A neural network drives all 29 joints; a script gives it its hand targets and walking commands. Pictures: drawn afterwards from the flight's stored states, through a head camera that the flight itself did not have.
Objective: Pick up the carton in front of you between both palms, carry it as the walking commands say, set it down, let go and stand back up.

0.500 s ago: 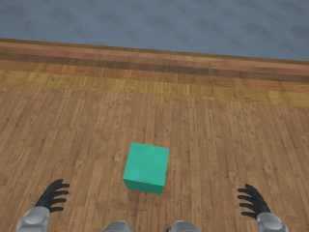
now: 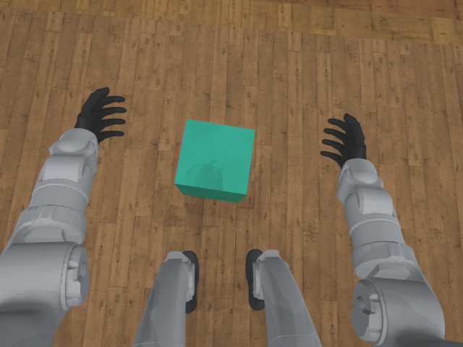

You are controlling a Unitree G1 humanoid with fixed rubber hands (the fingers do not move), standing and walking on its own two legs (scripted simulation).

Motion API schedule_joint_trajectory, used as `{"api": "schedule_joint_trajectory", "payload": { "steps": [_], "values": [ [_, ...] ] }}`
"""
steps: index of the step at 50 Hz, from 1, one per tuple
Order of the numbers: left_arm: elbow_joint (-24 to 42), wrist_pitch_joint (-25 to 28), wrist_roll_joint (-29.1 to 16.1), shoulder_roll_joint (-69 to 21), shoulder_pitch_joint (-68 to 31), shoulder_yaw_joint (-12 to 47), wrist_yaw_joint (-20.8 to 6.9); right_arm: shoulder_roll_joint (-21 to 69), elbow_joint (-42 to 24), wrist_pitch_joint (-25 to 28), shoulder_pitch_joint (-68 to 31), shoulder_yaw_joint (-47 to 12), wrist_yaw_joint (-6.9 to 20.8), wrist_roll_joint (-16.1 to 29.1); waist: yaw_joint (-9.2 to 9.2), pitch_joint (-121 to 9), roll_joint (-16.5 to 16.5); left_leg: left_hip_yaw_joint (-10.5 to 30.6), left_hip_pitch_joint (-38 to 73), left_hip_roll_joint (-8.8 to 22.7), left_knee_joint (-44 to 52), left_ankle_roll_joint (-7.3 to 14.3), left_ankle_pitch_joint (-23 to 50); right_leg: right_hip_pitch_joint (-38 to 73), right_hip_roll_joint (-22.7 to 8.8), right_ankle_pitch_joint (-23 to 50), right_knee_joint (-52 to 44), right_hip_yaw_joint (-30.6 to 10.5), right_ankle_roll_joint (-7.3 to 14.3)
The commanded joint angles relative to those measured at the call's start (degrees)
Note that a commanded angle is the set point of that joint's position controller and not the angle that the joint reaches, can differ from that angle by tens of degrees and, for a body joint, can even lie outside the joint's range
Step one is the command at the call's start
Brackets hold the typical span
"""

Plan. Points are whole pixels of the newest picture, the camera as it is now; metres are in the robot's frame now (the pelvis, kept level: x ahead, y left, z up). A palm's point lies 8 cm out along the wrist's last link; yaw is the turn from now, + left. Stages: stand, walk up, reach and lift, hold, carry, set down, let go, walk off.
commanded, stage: reach and lift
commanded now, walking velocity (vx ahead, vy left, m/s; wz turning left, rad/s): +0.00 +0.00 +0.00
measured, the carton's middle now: (215, 165) +0.51 +0.01 -0.55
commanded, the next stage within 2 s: none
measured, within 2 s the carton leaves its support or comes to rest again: leaves its support in 1.98 s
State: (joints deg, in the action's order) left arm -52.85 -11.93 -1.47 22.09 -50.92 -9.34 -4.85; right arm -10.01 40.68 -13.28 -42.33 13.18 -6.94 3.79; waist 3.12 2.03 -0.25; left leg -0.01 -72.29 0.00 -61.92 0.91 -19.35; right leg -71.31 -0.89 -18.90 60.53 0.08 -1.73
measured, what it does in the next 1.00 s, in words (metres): lowers itself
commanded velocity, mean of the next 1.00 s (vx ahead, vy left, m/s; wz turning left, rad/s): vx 0.00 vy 0.00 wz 0.00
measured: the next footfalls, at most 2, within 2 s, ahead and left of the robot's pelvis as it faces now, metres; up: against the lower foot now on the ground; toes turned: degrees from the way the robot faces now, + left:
none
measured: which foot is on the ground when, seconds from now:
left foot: down 0.00-1.00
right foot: down 0.00-1.00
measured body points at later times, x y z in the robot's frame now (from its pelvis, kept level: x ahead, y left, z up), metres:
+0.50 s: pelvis +0.01 +0.01 -0.06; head +0.34 +0.03 +0.24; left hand +0.56 +0.19 -0.20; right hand +0.50 -0.19 -0.20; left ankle +0.08 +0.11 -0.64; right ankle +0.08 -0.14 -0.64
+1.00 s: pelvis -0.05 -0.01 -0.26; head +0.32 +0.01 -0.01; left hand +0.54 +0.19 -0.43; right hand +0.49 -0.19 -0.43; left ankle +0.08 +0.11 -0.64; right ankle +0.08 -0.14 -0.64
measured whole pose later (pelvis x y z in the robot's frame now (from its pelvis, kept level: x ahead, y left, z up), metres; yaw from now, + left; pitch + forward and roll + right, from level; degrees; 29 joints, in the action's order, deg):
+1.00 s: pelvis -0.05 -0.01 -0.26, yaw -3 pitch +41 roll -4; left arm -70.0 -6.2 -10.2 30.1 -88.4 -0.4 0.1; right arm -11.3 54.9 -7.1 -77.2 13.1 -11.6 10.6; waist 3.2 14.9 1.5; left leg 3.2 -129.1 -0.3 -116.9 -0.1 -29.3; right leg -126.9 2.0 -29.4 114.7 0.4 -3.0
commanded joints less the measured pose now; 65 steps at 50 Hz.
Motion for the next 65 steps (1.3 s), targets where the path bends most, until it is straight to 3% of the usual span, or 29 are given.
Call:
{"api": "schedule_joint_trajectory", "payload": {
  "steps": [1, 8, 16, 20, 23, 28, 32, 39, 44, 48, 54, 61, 65],
  "values": [
    [1.45, 0.29, 0.33, 9.75, -23.78, -1.66, -0.51, -5.23, -4.12, -0.13, -19.45, 2.99, -1.40, -0.40, 0.93, -45.02, -3.08, 0.67, 22.04, -2.55, 5.94, -1.50, 2.52, 14.57, 3.33, 1.93, -4.78, 2.87, -1.54],
    [-6.27, 0.20, 3.48, 10.85, -40.29, -3.16, -1.54, -2.57, -1.07, -0.51, -32.89, 8.50, -2.59, -3.40, 2.17, -50.62, -5.16, 0.49, 18.14, -3.24, 4.22, -1.37, -0.24, 9.54, 3.96, -0.08, -2.40, 4.33, -2.07],
    [-3.55, 2.96, 8.57, 6.54, -39.98, -7.19, -0.82, 0.37, -3.50, 3.73, -30.42, 13.20, -0.86, -8.08, 2.42, -60.07, -8.05, 1.74, 25.74, -3.64, 0.18, -1.47, 22.31, 2.19, 5.40, 14.14, 0.10, 5.29, -2.04],
    [-3.01, 5.29, 10.04, 2.41, -35.31, -9.15, 0.11, 2.50, -2.02, 7.15, -26.85, 14.62, 0.34, -9.73, 1.57, -58.63, -7.92, 3.28, 21.35, -3.09, -5.52, -1.41, 32.06, -7.88, 5.67, 18.79, 4.77, 4.79, -2.17],
    [-3.49, 6.46, 10.41, 0.71, -31.92, -9.90, 1.12, 2.96, -0.34, 8.93, -24.60, 14.89, 0.59, -10.19, 0.79, -57.70, -7.13, 4.00, 15.13, -2.85, -11.01, -1.36, 35.01, -15.89, 5.88, 19.47, 10.06, 4.46, -2.57],
    [-2.84, 8.00, 7.90, 2.32, -30.93, -8.43, 3.24, 1.59, 0.45, 10.55, -24.55, 12.14, 0.24, -7.38, -0.65, -59.71, -5.20, 3.89, 5.97, -2.90, -20.45, -1.45, 31.95, -23.40, 6.03, 17.39, 19.72, 4.37, -3.42],
    [-0.59, 8.69, 2.14, 6.07, -34.68, -3.32, 4.57, -1.62, -0.33, 10.77, -27.48, 7.80, -1.41, -2.82, -0.28, -66.28, -5.72, 2.93, 2.26, -2.74, -28.26, -1.53, 29.23, -22.32, 5.61, 18.30, 27.76, 4.34, -3.40],
    [0.17, 7.60, -6.78, 12.70, -44.32, 4.92, 5.25, -5.64, -1.26, 8.39, -36.44, 0.68, -4.58, 5.55, 0.33, -71.79, -7.12, 0.25, -5.75, -2.07, -38.39, -1.78, 14.97, -17.70, 5.04, 11.76, 38.24, 4.89, -2.48],
    [-6.30, 6.23, -8.56, 14.83, -50.61, 7.09, 5.23, -6.53, 3.19, 6.56, -43.54, -0.19, -5.32, 7.69, 0.02, -62.88, -6.77, -0.29, -15.02, -0.56, -41.75, -1.40, 1.28, -19.88, 3.89, 1.60, 42.28, 4.49, -2.07],
    [-12.75, 6.66, -8.89, 14.98, -53.86, 8.40, 4.94, -7.14, 9.16, 7.02, -47.84, 0.30, -4.73, 6.76, 0.27, -54.29, -5.50, 0.64, -20.86, 0.37, -44.49, -1.01, -4.38, -22.93, 3.19, -2.53, 45.69, 4.24, -2.19],
    [-17.13, 8.61, -9.83, 15.89, -57.45, 10.27, 4.97, -8.87, 14.84, 9.28, -52.52, 0.43, -3.77, 6.65, 0.28, -48.90, -4.49, 2.04, -22.65, 0.98, -49.54, -1.07, -2.04, -25.42, 2.87, -0.37, 51.32, 4.11, -2.30],
    [-11.50, 10.15, -13.13, 15.86, -62.28, 14.57, 6.50, -9.26, 16.11, 11.56, -53.92, -3.77, -4.26, 11.75, -0.19, -56.80, -5.59, 1.73, -15.47, 0.65, -54.55, -1.51, 7.07, -22.75, 3.26, 7.54, 56.15, 4.93, -1.95],
    [-10.23, 9.74, -12.61, 14.30, -60.64, 14.72, 6.63, -8.28, 15.63, 11.61, -52.30, -3.87, -4.38, 12.70, -0.03, -57.73, -7.34, 1.85, -9.89, 0.27, -55.95, -1.43, 11.57, -26.39, 4.20, 8.96, 56.66, 5.67, -2.18]
  ]
}}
